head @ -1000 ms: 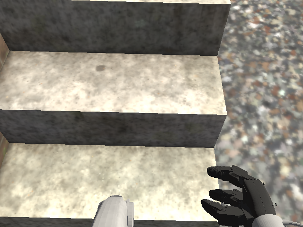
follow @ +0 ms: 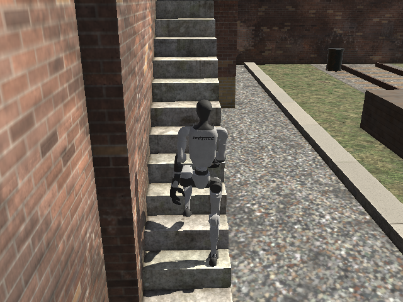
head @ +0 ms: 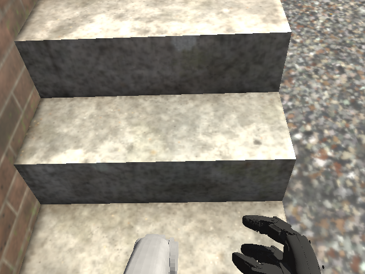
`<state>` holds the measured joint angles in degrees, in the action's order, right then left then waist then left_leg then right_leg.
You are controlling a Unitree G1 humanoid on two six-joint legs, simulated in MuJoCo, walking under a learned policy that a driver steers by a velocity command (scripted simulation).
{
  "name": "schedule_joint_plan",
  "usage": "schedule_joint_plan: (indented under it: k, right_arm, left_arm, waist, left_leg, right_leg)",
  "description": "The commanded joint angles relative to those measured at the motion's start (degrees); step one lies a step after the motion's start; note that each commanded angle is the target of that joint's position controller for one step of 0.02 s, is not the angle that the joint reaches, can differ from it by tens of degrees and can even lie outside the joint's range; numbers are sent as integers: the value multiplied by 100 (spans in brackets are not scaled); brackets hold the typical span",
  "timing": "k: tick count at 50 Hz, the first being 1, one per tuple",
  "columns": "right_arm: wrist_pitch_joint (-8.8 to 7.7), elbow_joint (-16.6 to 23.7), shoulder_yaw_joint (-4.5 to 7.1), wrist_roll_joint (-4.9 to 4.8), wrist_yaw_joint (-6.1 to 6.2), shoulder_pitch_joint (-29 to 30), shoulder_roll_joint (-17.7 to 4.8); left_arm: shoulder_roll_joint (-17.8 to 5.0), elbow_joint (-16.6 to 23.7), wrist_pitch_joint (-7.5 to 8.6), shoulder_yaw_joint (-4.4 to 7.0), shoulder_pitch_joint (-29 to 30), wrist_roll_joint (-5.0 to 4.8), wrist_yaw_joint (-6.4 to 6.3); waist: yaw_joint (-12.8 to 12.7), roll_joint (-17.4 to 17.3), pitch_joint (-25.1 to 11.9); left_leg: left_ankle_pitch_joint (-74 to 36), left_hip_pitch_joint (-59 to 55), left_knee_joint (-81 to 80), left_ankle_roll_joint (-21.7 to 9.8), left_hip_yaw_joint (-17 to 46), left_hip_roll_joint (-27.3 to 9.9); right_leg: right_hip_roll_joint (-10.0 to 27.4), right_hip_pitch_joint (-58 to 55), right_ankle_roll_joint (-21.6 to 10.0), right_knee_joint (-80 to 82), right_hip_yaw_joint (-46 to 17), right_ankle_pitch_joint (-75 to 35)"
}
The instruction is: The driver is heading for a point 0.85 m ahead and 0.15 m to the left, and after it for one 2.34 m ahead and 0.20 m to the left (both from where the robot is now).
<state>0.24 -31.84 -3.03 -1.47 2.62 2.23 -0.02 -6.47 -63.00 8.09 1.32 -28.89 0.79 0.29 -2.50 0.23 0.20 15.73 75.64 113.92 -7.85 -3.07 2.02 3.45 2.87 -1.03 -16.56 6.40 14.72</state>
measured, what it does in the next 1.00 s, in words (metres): climbs: left foot 0.19 m higher, then right foot 0.17 m higher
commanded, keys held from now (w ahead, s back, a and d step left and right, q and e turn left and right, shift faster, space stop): w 1.00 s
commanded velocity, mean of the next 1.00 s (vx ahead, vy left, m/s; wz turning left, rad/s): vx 0.50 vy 0.00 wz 0.00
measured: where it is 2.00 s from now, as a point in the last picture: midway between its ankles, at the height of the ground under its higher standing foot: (106, 62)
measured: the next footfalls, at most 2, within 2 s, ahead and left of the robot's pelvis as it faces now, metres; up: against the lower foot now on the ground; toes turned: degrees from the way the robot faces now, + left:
left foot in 0.08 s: +0.19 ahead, +0.10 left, +0.19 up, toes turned +2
right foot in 0.38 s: +0.29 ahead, -0.08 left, +0.37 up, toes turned -11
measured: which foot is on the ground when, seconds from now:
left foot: up 0.00-0.06, down 0.08-0.60, up 0.62-0.86, down 0.88-1.00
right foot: down 0.00-0.10, up 0.12-0.36, down 0.38-0.78, up 0.80-1.00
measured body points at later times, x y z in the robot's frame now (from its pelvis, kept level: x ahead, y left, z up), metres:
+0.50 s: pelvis +0.26 +0.04 +0.18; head +0.30 +0.06 +0.63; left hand +0.50 +0.17 +0.09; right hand +0.16 -0.19 +0.06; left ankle +0.15 +0.10 -0.56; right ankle +0.29 -0.08 -0.30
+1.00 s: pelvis +0.51 +0.13 +0.36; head +0.54 +0.14 +0.81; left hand +0.87 +0.25 +0.42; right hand +0.35 -0.07 +0.24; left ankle +0.37 +0.15 -0.36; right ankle +0.58 +0.00 -0.12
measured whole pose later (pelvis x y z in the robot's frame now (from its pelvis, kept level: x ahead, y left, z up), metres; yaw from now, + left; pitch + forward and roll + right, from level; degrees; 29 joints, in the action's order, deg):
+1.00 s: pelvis +0.51 +0.13 +0.36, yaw +0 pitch +6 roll -5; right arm -3.5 -60.5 0.8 2.2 -6.1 -37.8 -9.2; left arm -7.6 -21.0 2.4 -2.2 15.2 0.1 1.1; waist 4.7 -3.2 -3.3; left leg 24.1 8.0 32.1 -9.8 5.4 6.0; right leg -7.6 67.9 -6.8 -108.4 1.1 46.2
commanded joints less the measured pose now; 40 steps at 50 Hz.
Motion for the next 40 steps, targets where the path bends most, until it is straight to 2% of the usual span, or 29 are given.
schedule_joint_plan:
  k: [1,2,4,5,6,7,8,9,11,13,17,18,21,23,25,27,28,29,30,31,32,33,34,35,36,37,38,39,40]
  right_arm:
    - [27,332,129,-247,-32,241,-664]
    - [36,3,206,-195,-54,-669,-673]
    - [-84,-534,453,78,-147,-1992,-1383]
    - [-30,-847,667,330,-127,-2491,-2029]
    - [137,-1309,897,286,-50,-2713,-2427]
    - [66,-1370,918,148,-93,-1842,-2337]
    - [-81,-1542,811,66,-137,-1314,-1968]
    - [-260,-1883,758,140,-109,-1452,-1649]
    - [-491,-2492,638,196,-133,-1583,-967]
    - [-555,-2609,651,149,-161,-1658,-1043]
    - [-760,-2527,638,161,-140,-2390,-1395]
    - [-806,-2494,614,127,-99,-2489,-1441]
    - [-694,-2537,709,101,-75,-3285,-1617]
    - [-679,-2761,723,236,114,-4514,-1497]
    - [-598,-2910,816,304,290,-4925,-1475]
    - [-539,-3085,804,436,334,-5349,-1427]
    - [-579,-2744,841,556,344,-4432,-1629]
    - [-628,-2185,910,572,279,-3060,-1871]
    - [-635,-1771,1075,208,265,-2225,-2364]
    - [-655,-1423,1083,-131,144,-1583,-2271]
    - [-804,-948,1251,-185,310,-1297,-2627]
    - [-807,-394,1209,-230,426,-709,-2410]
    - [-703,-243,1096,-83,409,-1060,-2165]
    - [-670,-304,1037,36,305,-1602,-2096]
    - [-513,-312,898,118,192,-1965,-1822]
    - [-437,-633,895,24,80,-3198,-1900]
    - [-193,-1160,1044,-45,74,-4807,-2010]
    - [14,-1481,1015,157,150,-5467,-1710]
    - [73,-1727,1061,199,175,-6411,-1666]
  left_arm:
    - [-1002,582,68,177,151,-214,-299]
    - [-1244,624,137,217,-24,-206,-319]
    - [-1919,747,234,407,84,-378,-53]
    - [-1554,1014,255,387,65,-325,136]
    - [-1185,1331,141,430,548,-135,358]
    - [-636,1677,71,364,983,249,416]
    - [-134,2049,37,201,1304,392,366]
    - [104,2227,48,66,1539,363,295]
    - [235,2174,4,-57,1217,297,178]
    - [108,2091,-148,-112,888,247,133]
    - [-187,2362,-296,-71,1713,128,-22]
    - [-42,2486,-290,-131,2004,75,-15]
    - [-37,3042,-378,-217,3211,315,222]
    - [-60,3342,-365,-236,4020,465,341]
    - [201,4068,-257,-418,5274,218,425]
    - [237,4141,-167,-462,5256,209,468]
    - [206,4145,-77,-456,4768,39,465]
    - [-141,3973,0,-325,3467,-192,432]
    - [-608,3439,-26,-41,1525,-336,327]
    - [-1126,2581,-177,233,60,-337,297]
    - [-1323,2362,-475,396,763,-158,51]
    - [-1559,2241,-514,497,1002,110,-125]
    - [-1294,2083,-392,402,1507,627,-335]
    - [-1039,2048,-206,357,1832,823,-517]
    - [-1012,2147,-29,344,2910,708,-509]
    - [-1171,2349,25,340,4274,404,-458]
    - [-1437,2679,74,415,5411,313,-429]
    - [-1501,2671,95,412,5635,172,-293]
    - [-1751,2893,177,506,6329,-10,-93]
  waist:
    - [505,597,-491]
    - [784,965,-1318]
    - [1192,1628,-2206]
    - [1149,388,-2269]
    - [1147,-948,-1821]
    - [720,-779,-844]
    - [338,-495,-50]
    - [301,-301,425]
    - [-180,273,534]
    - [-336,161,652]
    - [68,-221,683]
    - [155,-441,754]
    - [641,-311,492]
    - [1330,-294,105]
    - [1544,-689,-144]
    - [1466,-772,-1028]
    - [868,-835,-1347]
    - [-148,-717,-2418]
    - [-1191,-126,-3341]
    - [-1769,2254,-3561]
    - [-1149,2222,-2779]
    - [-708,2619,-1535]
    - [87,1379,-1177]
    - [624,-173,-963]
    - [1497,-1107,-839]
    - [2659,-1626,-921]
    - [3586,-1871,-704]
    - [3881,-1727,-463]
    - [4602,-1530,-335]
  left_leg:
    - [1192,-3714,-3253,-185,-1129,27]
    - [1514,-4498,-3394,-162,-1034,273]
    - [1792,-5707,-4948,-187,-28,455]
    - [2969,-6266,-6495,-543,2690,-617]
    - [5529,-6237,-9474,-1063,5904,-1270]
    - [5808,-5298,-9880,-913,6520,-1447]
    - [4944,-4353,-9311,-624,5451,-1424]
    - [3857,-4127,-8614,-613,4266,-1374]
    - [2254,-4209,-8512,-302,2935,-1102]
    - [1387,-4543,-8726,-190,2145,-973]
    - [-388,-5596,-9503,-325,1753,-1205]
    - [-567,-5921,-9563,-304,1714,-1248]
    - [-819,-7571,-9772,-223,1542,-984]
    - [-4228,-10124,-9193,-451,1874,-1034]
    - [-5764,-10320,-9628,-368,1517,-1149]
    - [-8272,-10987,-8969,-179,1163,-1037]
    - [-9595,-10226,-8233,-25,996,-976]
    - [-9968,-8753,-6935,257,1034,-948]
    - [-8221,-6819,-5045,711,1129,-685]
    - [-1732,-1637,-2011,1596,35,529]
    - [2818,165,506,1438,754,19]
    - [4533,735,958,1278,1581,-223]
    - [5810,1249,1342,871,2436,-349]
    - [5670,1031,1216,372,2819,-694]
    - [4791,42,173,39,2301,-775]
    - [3888,-2687,-1909,-8,1520,-334]
    - [2983,-5184,-2805,323,-74,512]
    - [1226,-6553,-3334,340,-723,565]
    - [1074,-6871,-5357,-364,678,241]
  right_leg:
    - [752,1052,-998,1023,137,-6699]
    - [1029,262,-1149,172,-103,-9237]
    - [1109,-427,-1069,-2045,-161,-9787]
    - [554,788,-771,-3813,-394,-7646]
    - [-770,2646,-632,-6097,-698,-1452]
    - [-944,3781,-502,-8803,-1727,-957]
    - [-895,4468,-562,-9671,-1746,-1155]
    - [-915,5093,-725,-10001,-1732,-1268]
    - [-876,5347,-689,-10076,-1700,-1386]
    - [-777,5606,-442,-9492,-1656,-1284]
    - [-454,6577,-271,-9943,-747,-533]
    - [-438,7157,-307,-10278,-752,-317]
    - [-210,8007,-461,-9378,-242,335]
    - [-222,9230,-353,-9143,124,1491]
    - [-176,8180,-442,-6550,195,2125]
    - [-638,7107,-657,-6003,284,2422]
    - [-685,5461,-752,-4464,-46,2243]
    - [-217,2585,-833,-2687,-870,1068]
    - [297,-907,-758,-732,-1361,-1350]
    - [1182,-5751,-1232,-1188,-2135,-4243]
    - [1281,-5158,-954,-519,-2018,-3871]
    - [1500,-4613,-744,-884,-1863,-4946]
    - [2022,-4097,-602,-1855,-2384,-5752]
    - [2061,-3034,-334,-1714,-2642,-4233]
    - [1733,-1830,56,-1316,-2211,-2941]
    - [898,165,94,-487,-1055,-2827]
    - [297,2069,-75,-659,-5,-3985]
    - [39,3103,-73,-1564,653,-4722]
    - [-494,3226,289,-4979,730,-5841]
Velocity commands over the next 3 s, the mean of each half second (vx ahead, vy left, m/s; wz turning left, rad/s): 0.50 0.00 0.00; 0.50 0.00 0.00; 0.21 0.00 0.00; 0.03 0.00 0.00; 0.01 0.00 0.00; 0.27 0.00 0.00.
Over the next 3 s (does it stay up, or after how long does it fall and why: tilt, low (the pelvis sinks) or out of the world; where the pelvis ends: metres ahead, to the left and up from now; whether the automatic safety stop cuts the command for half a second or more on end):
stays up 0.82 0.24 0.65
